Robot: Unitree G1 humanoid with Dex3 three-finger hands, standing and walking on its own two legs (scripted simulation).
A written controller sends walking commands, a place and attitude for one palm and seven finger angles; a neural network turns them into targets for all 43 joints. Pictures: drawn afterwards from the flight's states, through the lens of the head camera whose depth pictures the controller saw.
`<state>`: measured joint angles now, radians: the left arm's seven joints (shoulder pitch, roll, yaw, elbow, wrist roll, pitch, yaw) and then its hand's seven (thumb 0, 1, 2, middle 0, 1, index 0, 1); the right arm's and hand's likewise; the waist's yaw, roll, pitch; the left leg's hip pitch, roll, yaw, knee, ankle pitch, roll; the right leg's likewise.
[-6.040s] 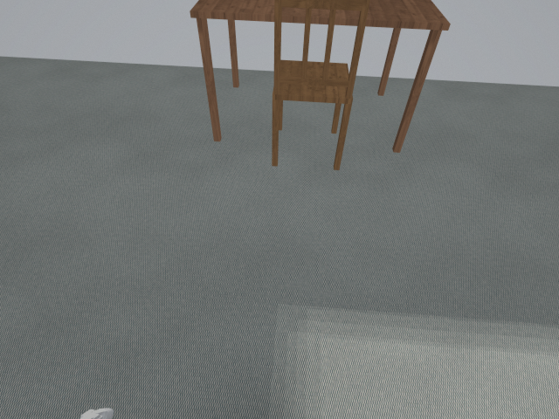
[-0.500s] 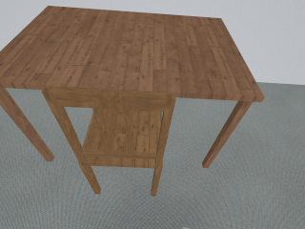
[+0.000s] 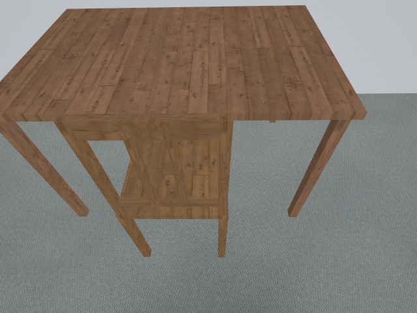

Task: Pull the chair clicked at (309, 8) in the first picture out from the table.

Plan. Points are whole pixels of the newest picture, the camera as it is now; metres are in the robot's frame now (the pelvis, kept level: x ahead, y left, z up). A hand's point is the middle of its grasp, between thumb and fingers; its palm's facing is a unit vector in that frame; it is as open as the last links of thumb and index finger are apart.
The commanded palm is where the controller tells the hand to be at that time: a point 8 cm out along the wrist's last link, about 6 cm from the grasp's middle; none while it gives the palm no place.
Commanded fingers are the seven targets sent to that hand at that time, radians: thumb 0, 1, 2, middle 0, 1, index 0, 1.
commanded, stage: come to a stop and stand still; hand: left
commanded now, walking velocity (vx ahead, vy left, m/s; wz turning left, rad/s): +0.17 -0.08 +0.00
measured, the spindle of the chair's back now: (142, 173) +0.46 +0.23 -0.09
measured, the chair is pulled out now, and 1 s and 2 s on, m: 0.00 0.00 0.00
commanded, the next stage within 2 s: look again from close up in 0.34 s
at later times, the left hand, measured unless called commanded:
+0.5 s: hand out of the picture -0.04 +0.18 -0.17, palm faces +0.00 -0.98 -0.21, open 7.4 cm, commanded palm none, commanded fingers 0.00 0.90 0.90 -0.20 -0.30 -0.20 -0.30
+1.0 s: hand out of the picture -0.08 +0.21 -0.18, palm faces +0.02 -0.99 -0.15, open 7.4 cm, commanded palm none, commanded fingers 0.00 0.90 0.90 -0.20 -0.30 -0.20 -0.30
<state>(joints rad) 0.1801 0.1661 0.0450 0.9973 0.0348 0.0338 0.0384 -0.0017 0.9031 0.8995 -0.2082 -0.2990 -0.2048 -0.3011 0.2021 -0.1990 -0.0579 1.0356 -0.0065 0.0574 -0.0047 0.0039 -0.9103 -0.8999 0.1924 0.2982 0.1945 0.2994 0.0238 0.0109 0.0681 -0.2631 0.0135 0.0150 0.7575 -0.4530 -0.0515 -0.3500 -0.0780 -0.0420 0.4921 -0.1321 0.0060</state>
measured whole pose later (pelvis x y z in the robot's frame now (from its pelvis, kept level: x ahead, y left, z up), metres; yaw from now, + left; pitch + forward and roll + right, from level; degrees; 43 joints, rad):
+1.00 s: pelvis -0.06 +0.05 +0.00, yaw -1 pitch -2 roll -1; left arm 0.37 0.15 -0.01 1.09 0.01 -0.01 0.03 0.00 0.91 0.90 -0.20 -0.30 -0.20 -0.30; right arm 0.31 -0.14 0.01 1.10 -0.01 0.00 -0.02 0.01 -0.92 -0.90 0.19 0.30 0.20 0.30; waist 0.00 -0.02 -0.01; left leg -0.20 -0.01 0.04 0.47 -0.24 0.04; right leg -0.16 -0.01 -0.05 0.44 -0.23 0.00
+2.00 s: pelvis -0.06 +0.08 +0.01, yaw -2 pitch -2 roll +0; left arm 0.38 0.12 -0.01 1.11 0.01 -0.01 0.04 0.00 0.91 0.90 -0.20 -0.30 -0.20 -0.30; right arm 0.31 -0.12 0.02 1.14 0.00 -0.02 -0.02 0.01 -0.91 -0.90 0.19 0.30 0.20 0.30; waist 0.00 -0.02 0.01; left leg -0.17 -0.07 0.08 0.40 -0.21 0.09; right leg -0.16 -0.07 -0.01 0.41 -0.22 0.06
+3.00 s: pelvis -0.05 +0.08 +0.01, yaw -3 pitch -2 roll +0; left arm 0.38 0.11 -0.02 1.12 0.01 -0.01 0.04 0.00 0.91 0.90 -0.20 -0.30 -0.20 -0.30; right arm 0.32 -0.11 0.02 1.15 0.00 -0.02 -0.03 0.01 -0.91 -0.90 0.19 0.30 0.20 0.30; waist 0.01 -0.02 0.00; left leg -0.14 -0.06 0.09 0.38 -0.22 0.08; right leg -0.15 -0.06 0.00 0.41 -0.23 0.05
